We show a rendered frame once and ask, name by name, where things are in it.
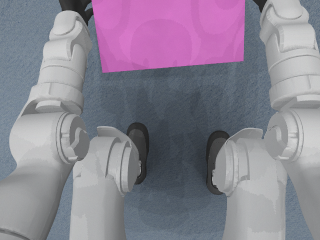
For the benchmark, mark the left robot upper arm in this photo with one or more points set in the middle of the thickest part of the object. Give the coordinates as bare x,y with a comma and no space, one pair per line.
46,147

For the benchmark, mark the right robot upper arm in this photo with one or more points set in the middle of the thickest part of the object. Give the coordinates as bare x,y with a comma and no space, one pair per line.
293,137

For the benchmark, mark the robot right forearm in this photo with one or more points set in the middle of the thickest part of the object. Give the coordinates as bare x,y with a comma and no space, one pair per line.
292,55

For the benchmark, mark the left robot hand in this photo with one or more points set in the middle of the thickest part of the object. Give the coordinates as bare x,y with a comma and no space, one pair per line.
78,6

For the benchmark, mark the right robot shin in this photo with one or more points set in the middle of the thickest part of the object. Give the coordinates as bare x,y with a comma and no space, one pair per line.
249,133

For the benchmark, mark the robot left foot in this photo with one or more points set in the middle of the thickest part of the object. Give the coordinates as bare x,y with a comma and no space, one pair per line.
139,135

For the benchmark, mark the right robot hand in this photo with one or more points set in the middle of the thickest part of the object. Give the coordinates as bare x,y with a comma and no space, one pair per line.
261,4

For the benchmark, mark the carton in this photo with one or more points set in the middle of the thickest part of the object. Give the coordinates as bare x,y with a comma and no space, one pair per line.
152,34

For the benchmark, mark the robot left forearm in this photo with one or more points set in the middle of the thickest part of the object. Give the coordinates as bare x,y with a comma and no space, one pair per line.
62,72

